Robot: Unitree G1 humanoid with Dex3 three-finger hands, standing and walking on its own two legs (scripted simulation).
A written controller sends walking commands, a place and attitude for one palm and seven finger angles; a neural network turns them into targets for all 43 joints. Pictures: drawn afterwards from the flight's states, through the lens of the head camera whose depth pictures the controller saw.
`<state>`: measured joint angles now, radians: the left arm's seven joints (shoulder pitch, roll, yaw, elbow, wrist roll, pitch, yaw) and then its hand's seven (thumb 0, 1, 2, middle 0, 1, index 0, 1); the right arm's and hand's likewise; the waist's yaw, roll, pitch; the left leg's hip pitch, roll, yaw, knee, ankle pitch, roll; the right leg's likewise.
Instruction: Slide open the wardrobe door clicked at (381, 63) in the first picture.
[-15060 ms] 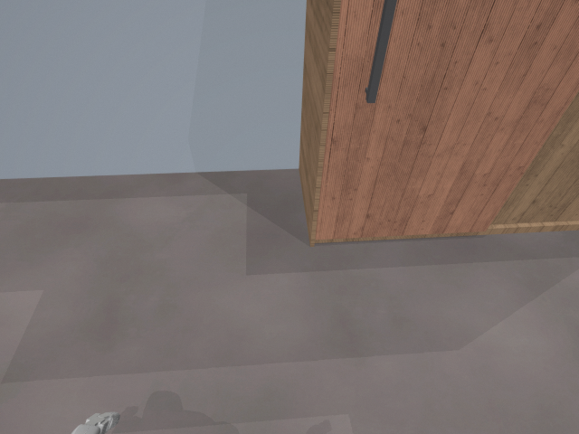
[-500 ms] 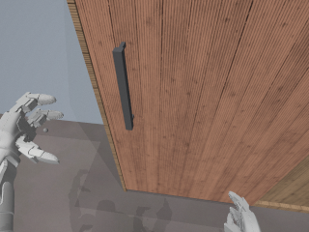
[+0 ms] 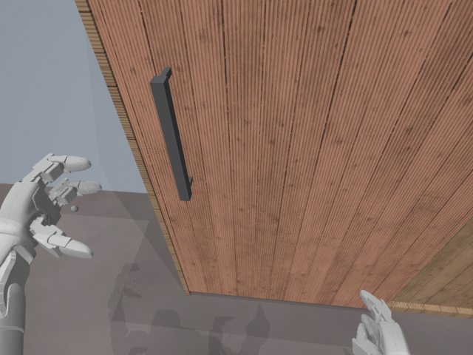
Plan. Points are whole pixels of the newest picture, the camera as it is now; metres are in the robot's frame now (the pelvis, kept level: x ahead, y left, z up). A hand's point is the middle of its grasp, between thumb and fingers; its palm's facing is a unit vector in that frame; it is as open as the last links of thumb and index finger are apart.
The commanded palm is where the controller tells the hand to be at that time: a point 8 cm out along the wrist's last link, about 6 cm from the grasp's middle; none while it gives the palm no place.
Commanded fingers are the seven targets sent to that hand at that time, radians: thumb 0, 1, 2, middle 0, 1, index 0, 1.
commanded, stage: move the hooked fingers beside the handle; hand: left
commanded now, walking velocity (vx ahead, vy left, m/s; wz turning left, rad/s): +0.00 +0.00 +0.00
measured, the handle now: (177, 142) +0.47 +0.17 +0.12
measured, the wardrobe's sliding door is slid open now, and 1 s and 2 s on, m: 0.00 0.00 0.00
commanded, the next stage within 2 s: none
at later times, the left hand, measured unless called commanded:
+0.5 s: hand (94, 195) +0.31 +0.26 +0.14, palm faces +0.04 -1.00 -0.04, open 14.0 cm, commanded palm +0.28 +0.31 +0.14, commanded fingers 0.00 -0.50 0.30 -0.30 -1.20 -0.30 -1.20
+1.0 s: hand (117, 173) +0.36 +0.25 +0.14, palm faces +0.00 -1.00 -0.02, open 14.0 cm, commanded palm +0.33 +0.30 +0.14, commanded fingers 0.00 -0.50 0.30 -0.30 -1.20 -0.30 -1.20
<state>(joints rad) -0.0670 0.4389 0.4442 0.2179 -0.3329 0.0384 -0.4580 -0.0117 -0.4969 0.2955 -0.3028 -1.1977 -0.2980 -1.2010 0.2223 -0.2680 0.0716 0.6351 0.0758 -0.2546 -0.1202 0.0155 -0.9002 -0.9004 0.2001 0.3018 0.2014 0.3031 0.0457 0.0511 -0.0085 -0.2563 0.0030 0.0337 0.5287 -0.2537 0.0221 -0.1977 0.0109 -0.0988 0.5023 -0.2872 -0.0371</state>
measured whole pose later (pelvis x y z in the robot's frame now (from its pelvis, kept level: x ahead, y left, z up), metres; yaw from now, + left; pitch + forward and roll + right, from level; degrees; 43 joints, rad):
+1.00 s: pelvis +0.01 +0.01 +0.00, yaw -1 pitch +2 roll +0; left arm -0.33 0.40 0.36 0.46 -0.28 -0.03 -0.38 -0.01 -0.50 0.30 -0.30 -1.20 -0.30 -1.20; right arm 0.27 -0.27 0.06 0.65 0.07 -0.21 -0.12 0.01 -0.90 -0.90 0.20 0.30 0.20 0.30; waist 0.00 0.04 -0.02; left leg -0.32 0.00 0.05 0.55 -0.27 0.03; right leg -0.27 0.00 -0.08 0.53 -0.30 -0.02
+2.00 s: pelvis +0.01 +0.00 -0.01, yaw -2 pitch +5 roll +0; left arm -0.52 0.48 0.41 0.78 -0.23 -0.13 -0.37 -0.01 -0.50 0.30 -0.30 -1.20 -0.30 -1.20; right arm 0.36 -0.29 0.04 0.66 0.07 -0.09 -0.08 0.01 -0.90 -0.90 0.20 0.30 0.20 0.30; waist -0.05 0.03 -0.06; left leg -0.38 0.02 0.07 0.59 -0.29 0.03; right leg -0.34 0.02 -0.06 0.57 -0.32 -0.04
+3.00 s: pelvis +0.01 +0.01 -0.01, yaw -1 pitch +5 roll -1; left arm -0.52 0.41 0.33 0.69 -0.23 -0.10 -0.32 -0.01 -0.50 0.30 -0.30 -1.20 -0.30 -1.20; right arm 0.29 -0.28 0.05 0.65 0.07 -0.10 -0.09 0.01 -0.90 -0.90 0.20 0.30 0.20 0.30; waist -0.03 0.03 -0.04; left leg -0.39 0.00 0.05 0.60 -0.29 0.04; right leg -0.33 0.01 -0.08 0.56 -0.31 -0.02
